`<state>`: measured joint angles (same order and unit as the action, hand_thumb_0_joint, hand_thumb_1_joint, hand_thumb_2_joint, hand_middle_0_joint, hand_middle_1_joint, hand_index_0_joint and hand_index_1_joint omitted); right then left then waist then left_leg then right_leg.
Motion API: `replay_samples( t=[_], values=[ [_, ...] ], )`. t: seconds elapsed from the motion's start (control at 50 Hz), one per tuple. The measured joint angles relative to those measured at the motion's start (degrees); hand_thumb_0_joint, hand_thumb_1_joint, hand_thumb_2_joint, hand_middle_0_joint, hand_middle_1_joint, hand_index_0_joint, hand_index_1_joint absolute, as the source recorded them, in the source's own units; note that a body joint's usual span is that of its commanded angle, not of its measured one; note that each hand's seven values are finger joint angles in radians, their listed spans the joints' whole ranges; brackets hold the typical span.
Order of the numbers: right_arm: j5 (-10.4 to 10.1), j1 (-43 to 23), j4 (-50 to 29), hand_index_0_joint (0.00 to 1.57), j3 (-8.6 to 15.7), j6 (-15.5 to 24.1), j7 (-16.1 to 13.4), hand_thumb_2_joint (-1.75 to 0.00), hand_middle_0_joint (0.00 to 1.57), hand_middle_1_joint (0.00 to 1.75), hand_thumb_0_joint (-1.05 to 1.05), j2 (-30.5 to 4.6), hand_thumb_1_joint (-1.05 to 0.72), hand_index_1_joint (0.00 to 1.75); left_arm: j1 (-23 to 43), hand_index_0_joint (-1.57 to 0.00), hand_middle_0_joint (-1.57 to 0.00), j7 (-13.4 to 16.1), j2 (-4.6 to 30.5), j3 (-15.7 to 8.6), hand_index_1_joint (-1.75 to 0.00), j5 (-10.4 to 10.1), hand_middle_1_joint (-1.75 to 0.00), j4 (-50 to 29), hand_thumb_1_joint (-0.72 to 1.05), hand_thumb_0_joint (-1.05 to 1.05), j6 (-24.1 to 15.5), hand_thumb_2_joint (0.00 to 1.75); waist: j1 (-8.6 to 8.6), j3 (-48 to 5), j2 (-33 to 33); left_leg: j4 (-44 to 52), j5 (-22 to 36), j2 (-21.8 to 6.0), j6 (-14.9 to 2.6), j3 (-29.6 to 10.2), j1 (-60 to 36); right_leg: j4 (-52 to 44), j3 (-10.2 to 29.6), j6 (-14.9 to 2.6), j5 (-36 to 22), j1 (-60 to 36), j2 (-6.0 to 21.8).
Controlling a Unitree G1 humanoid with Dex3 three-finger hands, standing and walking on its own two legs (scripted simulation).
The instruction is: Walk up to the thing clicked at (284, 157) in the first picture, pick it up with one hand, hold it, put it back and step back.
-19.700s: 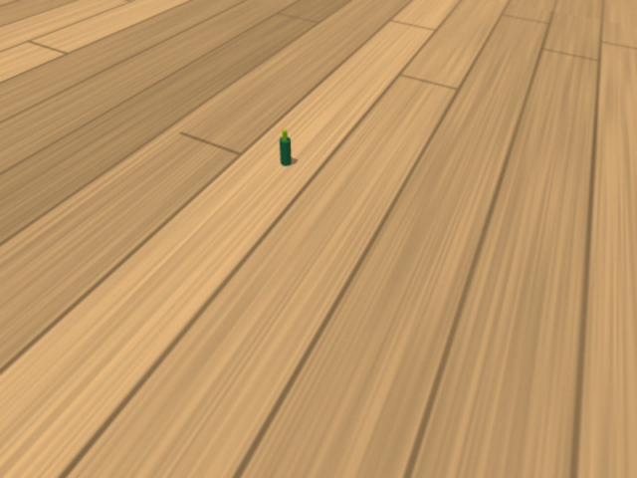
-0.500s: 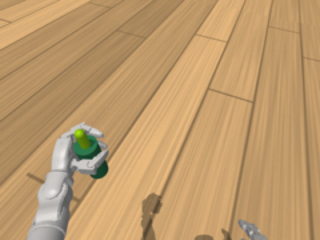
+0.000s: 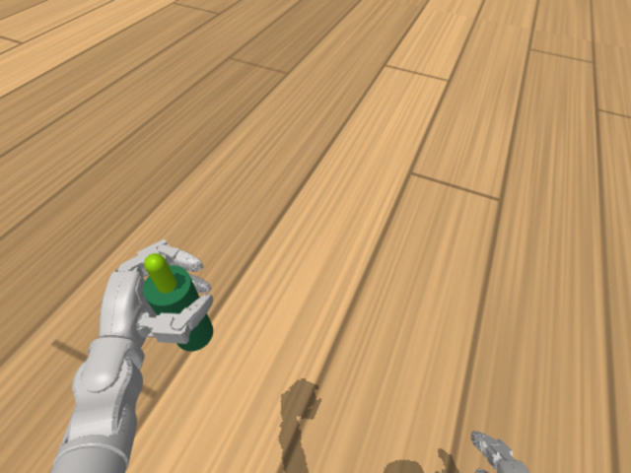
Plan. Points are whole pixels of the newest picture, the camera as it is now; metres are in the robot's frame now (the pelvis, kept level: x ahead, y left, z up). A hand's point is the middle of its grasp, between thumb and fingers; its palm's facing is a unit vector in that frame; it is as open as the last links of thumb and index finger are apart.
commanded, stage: hold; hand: left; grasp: from the side
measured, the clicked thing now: (176, 301) +0.33 +0.18 +0.03
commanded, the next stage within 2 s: crouch in 0.54 s
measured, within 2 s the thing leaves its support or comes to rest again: neither
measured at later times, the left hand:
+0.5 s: hand (182, 295) +0.34 +0.17 +0.05, palm faces -0.01 -1.00 +0.01, open 7.3 cm
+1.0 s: hand (191, 321) +0.34 +0.17 -0.02, palm faces +0.02 -1.00 +0.02, open 7.3 cm
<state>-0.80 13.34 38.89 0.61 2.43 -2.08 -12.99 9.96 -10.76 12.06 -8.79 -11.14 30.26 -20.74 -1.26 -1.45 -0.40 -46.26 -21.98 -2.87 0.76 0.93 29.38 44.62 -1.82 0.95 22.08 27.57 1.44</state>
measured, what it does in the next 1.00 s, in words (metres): stands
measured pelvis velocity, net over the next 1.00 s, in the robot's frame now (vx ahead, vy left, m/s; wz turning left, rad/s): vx -0.01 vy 0.00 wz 0.00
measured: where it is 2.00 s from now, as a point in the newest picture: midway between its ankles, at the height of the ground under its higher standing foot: outside the picture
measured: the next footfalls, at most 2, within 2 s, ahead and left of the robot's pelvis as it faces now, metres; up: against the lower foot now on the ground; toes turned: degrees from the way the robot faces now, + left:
none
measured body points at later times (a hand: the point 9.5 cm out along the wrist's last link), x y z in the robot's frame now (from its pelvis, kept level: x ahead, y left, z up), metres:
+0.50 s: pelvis +0.01 +0.00 +0.00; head +0.04 +0.01 +0.45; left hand +0.33 +0.22 +0.05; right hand +0.14 -0.25 -0.11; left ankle +0.02 +0.13 -0.71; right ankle +0.01 -0.13 -0.71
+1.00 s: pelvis -0.01 +0.00 -0.03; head +0.06 +0.02 +0.41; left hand +0.33 +0.22 -0.02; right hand +0.11 -0.26 -0.14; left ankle +0.02 +0.13 -0.71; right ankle +0.01 -0.13 -0.71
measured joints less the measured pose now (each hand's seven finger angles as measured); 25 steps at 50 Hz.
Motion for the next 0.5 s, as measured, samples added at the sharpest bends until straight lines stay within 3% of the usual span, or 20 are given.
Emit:
replay_samples(
  t=[0.5],
  values=[
    [0.04,0.05,0.10,0.20,0.12,-0.18,-0.08,-0.90,0.20,0.30,0.01,0.09,-0.91,0.30,-0.61,-0.90,-0.83,0.02,-0.12,0.13,-1.06,0.13,-1.07,-0.64,-0.07,-0.02,0.51,1.09,0.01,-0.64,-0.03,-0.23,-0.79,-0.08,0.03,-0.19,-0.02,-0.08,-0.16,0.03,0.67,-0.22,-0.09]
  ],
)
